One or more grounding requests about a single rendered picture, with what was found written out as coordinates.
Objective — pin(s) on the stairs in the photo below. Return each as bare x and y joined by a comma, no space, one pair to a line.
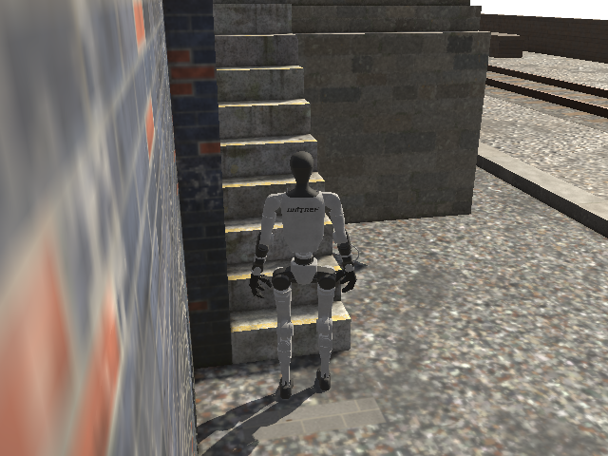
263,120

